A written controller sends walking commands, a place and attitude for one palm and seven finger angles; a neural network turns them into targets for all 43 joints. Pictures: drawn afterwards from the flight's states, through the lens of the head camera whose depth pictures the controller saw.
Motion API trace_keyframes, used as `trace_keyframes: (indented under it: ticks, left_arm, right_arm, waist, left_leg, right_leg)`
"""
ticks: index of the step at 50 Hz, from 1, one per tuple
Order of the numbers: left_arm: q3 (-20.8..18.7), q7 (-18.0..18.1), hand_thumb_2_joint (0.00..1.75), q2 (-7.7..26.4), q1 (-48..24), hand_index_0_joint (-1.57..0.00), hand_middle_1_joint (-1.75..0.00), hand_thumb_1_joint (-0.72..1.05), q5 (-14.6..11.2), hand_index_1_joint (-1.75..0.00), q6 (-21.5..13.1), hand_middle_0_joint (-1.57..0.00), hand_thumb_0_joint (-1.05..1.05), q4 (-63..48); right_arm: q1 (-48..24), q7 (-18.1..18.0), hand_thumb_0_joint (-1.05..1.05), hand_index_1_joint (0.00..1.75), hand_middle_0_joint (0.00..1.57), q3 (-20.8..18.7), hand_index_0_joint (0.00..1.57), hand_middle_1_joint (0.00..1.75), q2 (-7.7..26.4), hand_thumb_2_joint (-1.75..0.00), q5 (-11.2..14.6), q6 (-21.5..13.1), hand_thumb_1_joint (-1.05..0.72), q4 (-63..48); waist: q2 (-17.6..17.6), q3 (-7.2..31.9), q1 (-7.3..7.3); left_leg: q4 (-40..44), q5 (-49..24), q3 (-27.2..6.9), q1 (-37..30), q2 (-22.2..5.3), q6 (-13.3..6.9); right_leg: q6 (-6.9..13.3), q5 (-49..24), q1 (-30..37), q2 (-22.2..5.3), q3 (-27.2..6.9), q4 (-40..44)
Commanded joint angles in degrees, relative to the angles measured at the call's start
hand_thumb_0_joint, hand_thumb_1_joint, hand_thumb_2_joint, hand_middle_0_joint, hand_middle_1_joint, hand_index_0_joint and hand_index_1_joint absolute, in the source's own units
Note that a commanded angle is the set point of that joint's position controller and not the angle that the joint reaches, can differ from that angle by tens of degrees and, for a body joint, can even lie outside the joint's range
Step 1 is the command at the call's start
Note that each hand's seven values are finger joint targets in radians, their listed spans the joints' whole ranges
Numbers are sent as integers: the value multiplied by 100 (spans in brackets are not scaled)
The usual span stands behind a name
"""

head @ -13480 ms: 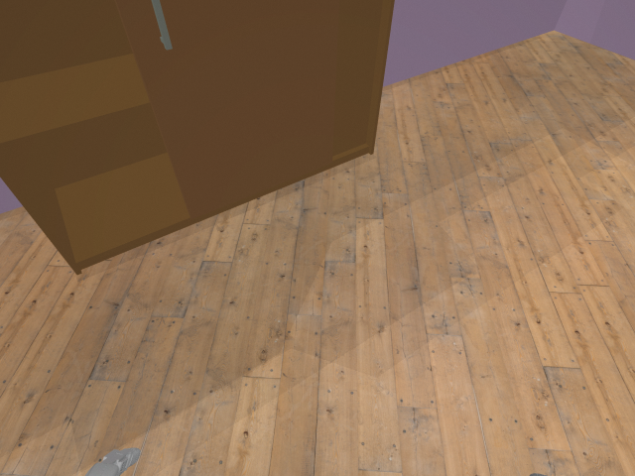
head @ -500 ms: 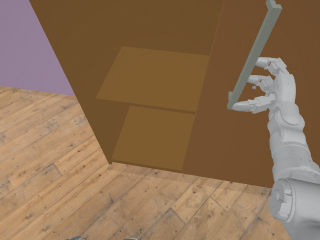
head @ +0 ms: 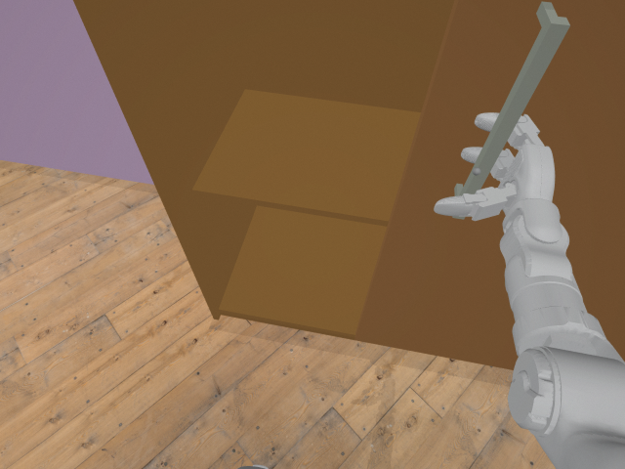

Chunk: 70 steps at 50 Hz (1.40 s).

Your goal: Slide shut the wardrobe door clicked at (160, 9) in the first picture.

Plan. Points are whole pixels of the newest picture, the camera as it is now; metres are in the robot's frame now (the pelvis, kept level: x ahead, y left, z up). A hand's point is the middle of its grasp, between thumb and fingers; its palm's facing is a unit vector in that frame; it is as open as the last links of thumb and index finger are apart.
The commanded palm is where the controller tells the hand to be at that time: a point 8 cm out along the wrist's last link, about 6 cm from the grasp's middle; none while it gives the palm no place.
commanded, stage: slide the fingers in behind the handle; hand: right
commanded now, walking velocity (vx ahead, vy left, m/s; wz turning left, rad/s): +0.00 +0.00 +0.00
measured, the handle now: (494, 130) +0.54 -0.15 +0.16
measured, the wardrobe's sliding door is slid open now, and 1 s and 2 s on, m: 0.46 0.46 0.46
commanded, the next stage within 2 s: grip the handle and tug to test in 0.66 s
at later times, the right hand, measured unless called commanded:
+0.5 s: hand (482, 173) +0.47 -0.13 +0.14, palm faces +0.04 +1.00 -0.02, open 14.0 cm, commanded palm +0.45 -0.18 +0.13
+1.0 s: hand (484, 174) +0.48 -0.14 +0.14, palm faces +0.04 +1.00 -0.02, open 12.6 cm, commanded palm +0.45 -0.18 +0.13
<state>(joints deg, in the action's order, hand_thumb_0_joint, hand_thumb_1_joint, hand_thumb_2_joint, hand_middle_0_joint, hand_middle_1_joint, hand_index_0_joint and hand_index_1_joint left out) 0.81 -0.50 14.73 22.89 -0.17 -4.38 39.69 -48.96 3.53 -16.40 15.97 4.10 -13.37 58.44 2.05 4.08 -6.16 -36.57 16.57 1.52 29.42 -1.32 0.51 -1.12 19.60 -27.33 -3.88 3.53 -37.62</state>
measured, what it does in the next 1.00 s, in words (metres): stands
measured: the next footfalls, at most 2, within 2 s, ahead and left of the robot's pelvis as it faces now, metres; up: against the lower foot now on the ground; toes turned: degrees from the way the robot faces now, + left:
none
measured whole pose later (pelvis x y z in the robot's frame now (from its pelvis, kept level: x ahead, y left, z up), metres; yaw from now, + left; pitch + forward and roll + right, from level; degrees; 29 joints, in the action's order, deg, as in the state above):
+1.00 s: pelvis +0.00 -0.01 +0.00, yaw +0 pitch +9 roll +0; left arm 0.9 -0.5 14.6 22.8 0.0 -4.7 40.0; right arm -49.8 2.7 -16.4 16.6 3.7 -14.1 60.4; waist 1.4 3.9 -6.2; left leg -36.2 16.0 1.1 29.6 -1.6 1.0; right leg -0.6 19.5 -27.7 -3.5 3.8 -37.9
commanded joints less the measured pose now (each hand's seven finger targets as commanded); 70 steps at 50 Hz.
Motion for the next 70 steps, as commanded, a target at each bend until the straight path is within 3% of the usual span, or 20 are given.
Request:
trace_keyframes:
  ticks: [1, 7, 11, 17, 22, 25, 26, 28, 34, 36, 38, 41, 44, 46, 53, 55, 59, 63, 65, 70]
  left_arm:
    - [-326, 60, 90, 821, 341, -20, -30, 90, 20, -30, -168, -20, 0, -569]
    - [-341, 37, 90, 768, 294, -20, -30, 90, 1, -30, -189, -20, 0, -565]
    - [-316, 73, 90, 823, 280, -20, -30, 90, -5, -30, -183, -20, 0, -519]
    - [-316, 82, 90, 794, 303, -20, -30, 90, 10, -30, -207, -20, 0, -520]
    - [-305, 98, 90, 816, 292, -20, -30, 90, -4, -30, -211, -20, 0, -493]
    - [-308, 91, 90, 798, 299, -20, -30, 90, 2, -30, -237, -20, 0, -480]
    - [-325, 94, 90, 836, 322, -20, -30, 90, 9, -30, -229, -20, 0, -481]
    - [-310, 90, 90, 806, 307, -20, -30, 90, -4, -30, -246, -20, 0, -449]
    - [-317, 77, 90, 862, 408, -20, -30, 90, 34, -30, -254, -20, 0, -392]
    - [-310, 66, 90, 870, 407, -20, -30, 90, 43, -30, -235, -20, 0, -436]
    - [-309, 44, 90, 810, 360, -20, -30, 90, 43, -30, -237, -20, 0, -473]
    - [-340, 20, 90, 849, 366, -20, -30, 90, 54, -30, -236, -20, 0, -534]
    - [-319, 37, 90, 829, 353, -20, -30, 90, 10, -30, -214, -20, 0, -488]
    - [-329, 62, 90, 876, 382, -20, -30, 90, 18, -30, -191, -20, 0, -483]
    - [-350, 63, 90, 815, 371, -20, -30, 90, 28, -30, -252, -20, 0, -482]
    - [-352, 41, 90, 798, 361, -20, -30, 90, 23, -30, -279, -20, 0, -469]
    - [-320, 60, 90, 864, 395, -20, -30, 90, 8, -30, -214, -20, 0, -413]
    - [-307, 65, 90, 823, 354, -20, -30, 90, 25, -30, -192, -20, 0, -520]
    - [-311, 61, 90, 794, 332, -20, -30, 90, 22, -30, -215, -20, 0, -528]
    - [-322, 65, 90, 813, 347, -20, -30, 90, 12, -30, -222, -20, 0, -506]
  right_arm:
    - [-2647, -92, 0, 120, 30, -265, 30, 120, 1310, -30, 37, -403, 50, -1488]
    - [-2573, -88, 0, 120, 30, 43, 30, 120, 887, -30, 33, -405, 50, -1535]
    - [-2716, -128, 0, 120, 30, -87, 30, 120, 1046, -30, 57, -322, 50, -1226]
    - [-2822, -140, 0, 120, 30, -151, 30, 120, 1181, -30, -30, -486, 50, -1217]
    - [-2960, -68, 0, 120, 30, -131, 30, 120, 1198, -30, 16, -520, 50, -1081]
    - [-3132, -31, 0, 120, 30, 78, 30, 120, 962, -30, 21, -543, 50, -1194]
    - [-2991, -40, 0, 120, 30, -83, 30, 120, 1147, -30, 22, -535, 50, -1136]
    - [-3288, -33, 0, 120, 30, 162, 30, 120, 883, -30, 49, -544, 50, -1179]
    - [-3051, -126, 0, 120, 30, -234, 30, 120, 1239, -30, 65, -502, 50, -908]
    - [-3063, -144, 0, 120, 30, -281, 30, 120, 1370, -30, -5, -520, 50, -1008]
    - [-3035, -157, 0, 120, 30, -101, 30, 120, 1150, -30, -52, -567, 50, -1198]
    - [-2721, -142, 0, 122, 32, -186, 32, 122, 1204, -36, -12, -580, 36, -1274]
    - [-2908, -68, 0, 124, 33, 25, 33, 124, 950, -42, 36, -462, 22, -1068]
    - [-2904, -56, 0, 125, 34, -167, 34, 125, 1230, -46, 23, -435, 13, -1082]
    - [-3009, -49, 0, 130, 38, -7, 38, 130, 1020, -60, 88, -583, -20, -1591]
    - [-2890, -28, 0, 131, 38, 149, 38, 131, 771, -64, 125, -532, -29, -1563]
    - [-2888, -62, 0, 134, 41, -79, 41, 134, 1105, -72, 41, -320, -48, -952]
    - [-2840, -54, 0, 137, 43, -213, 43, 137, 1271, -80, 3, -424, -67, -1222]
    - [-3022, -29, 0, 138, 44, -30, 44, 138, 1050, -84, 46, -493, -76, -1357]
    - [-3000, 7, 0, 140, 45, -20, 45, 140, 1086, -90, 64, -492, -90, -1372]
  waist:
    - [-210, 2154, 55]
    - [-38, 2108, 32]
    - [-419, 1744, -12]
    - [-219, 2062, 12]
    - [-200, 1896, -40]
    - [-63, 1977, -99]
    - [-191, 1986, -43]
    - [-61, 1899, -159]
    - [-357, 1983, -54]
    - [-239, 2073, -7]
    - [13, 2083, -25]
    - [-246, 2194, 54]
    - [-207, 1816, -91]
    - [-276, 1834, -30]
    - [104, 2419, -40]
    - [11, 2331, -40]
    - [-409, 1673, -91]
    - [-129, 2083, 20]
    - [-77, 2066, -55]
    - [-13, 2160, -52]
  left_leg:
    - [299, -2251, -47, -1382, 271, -158]
    - [329, -2236, -26, -1297, 279, -165]
    - [460, -1862, -44, -1277, 261, -149]
    - [360, -1963, -64, -1308, 250, -159]
    - [387, -1884, -72, -1219, 247, -152]
    - [382, -1848, -47, -1095, 255, -157]
    - [369, -1869, -29, -1126, 269, -172]
    - [384, -1710, -10, -948, 267, -154]
    - [329, -1820, 7, -1083, 273, -154]
    - [294, -1891, -15, -1155, 267, -171]
    - [284, -1938, -8, -1077, 264, -165]
    - [260, -2079, 7, -1195, 297, -184]
    - [347, -1850, 8, -1015, 287, -156]
    - [352, -1862, -9, -1107, 286, -173]
    - [265, -2128, 3, -1104, 304, -169]
    - [283, -2139, 35, -1074, 307, -166]
    - [380, -1775, 32, -1023, 282, -152]
    - [303, -2053, -24, -1238, 267, -172]
    - [302, -2081, -14, -1129, 284, -165]
    - [290, -2110, -7, -1137, 292, -166]
  right_leg:
    - [249, -1655, 721, 335, -91, 365]
    - [224, -1693, 869, 332, -67, 384]
    - [249, -1175, 560, 348, -65, 480]
    - [246, -1336, 684, 368, -78, 415]
    - [241, -1221, 620, 357, -74, 425]
    - [231, -1285, 790, 354, -104, 406]
    - [235, -1359, 775, 337, -128, 395]
    - [213, -1241, 820, 332, -156, 412]
    - [213, -1369, 673, 324, -177, 404]
    - [222, -1425, 658, 347, -173, 398]
    - [211, -1519, 774, 343, -139, 382]
    - [215, -1706, 802, 313, -154, 351]
    - [207, -1366, 656, 311, -116, 404]
    - [227, -1364, 596, 319, -127, 415]
    - [190, -1869, 1124, 309, -179, 305]
    - [178, -1908, 1122, 301, -184, 310]
    - [228, -1271, 521, 326, -165, 437]
    - [236, -1522, 658, 367, -114, 359]
    - [225, -1592, 801, 346, -124, 333]
    - [208, -1682, 862, 332, -147, 323]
